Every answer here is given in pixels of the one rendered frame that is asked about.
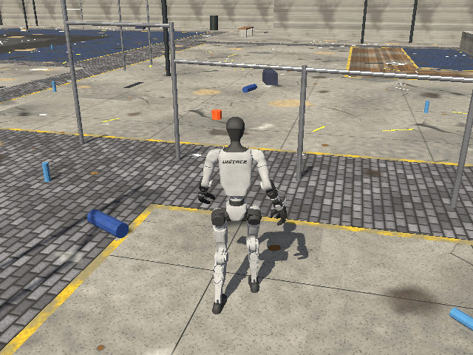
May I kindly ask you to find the right robot forearm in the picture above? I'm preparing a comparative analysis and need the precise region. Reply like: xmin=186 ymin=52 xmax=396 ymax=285
xmin=266 ymin=179 xmax=284 ymax=211

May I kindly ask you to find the right robot hand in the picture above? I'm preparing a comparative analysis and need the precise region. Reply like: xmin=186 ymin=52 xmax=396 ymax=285
xmin=270 ymin=206 xmax=287 ymax=226

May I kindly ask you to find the left robot forearm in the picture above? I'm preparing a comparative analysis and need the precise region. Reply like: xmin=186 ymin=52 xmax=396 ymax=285
xmin=198 ymin=177 xmax=208 ymax=197

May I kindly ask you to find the robot right foot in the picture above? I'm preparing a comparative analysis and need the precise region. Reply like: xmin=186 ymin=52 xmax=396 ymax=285
xmin=248 ymin=275 xmax=259 ymax=293

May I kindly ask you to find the humanoid robot torso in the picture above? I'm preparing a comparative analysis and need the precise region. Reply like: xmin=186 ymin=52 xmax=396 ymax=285
xmin=218 ymin=146 xmax=253 ymax=222

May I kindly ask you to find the robot right upper arm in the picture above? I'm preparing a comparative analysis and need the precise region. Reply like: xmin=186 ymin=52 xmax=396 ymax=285
xmin=251 ymin=149 xmax=272 ymax=191

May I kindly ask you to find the robot left upper arm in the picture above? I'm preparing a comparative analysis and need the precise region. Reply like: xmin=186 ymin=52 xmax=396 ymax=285
xmin=201 ymin=149 xmax=221 ymax=188

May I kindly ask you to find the left robot hand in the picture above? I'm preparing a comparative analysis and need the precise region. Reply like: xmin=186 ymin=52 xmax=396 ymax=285
xmin=198 ymin=192 xmax=215 ymax=204

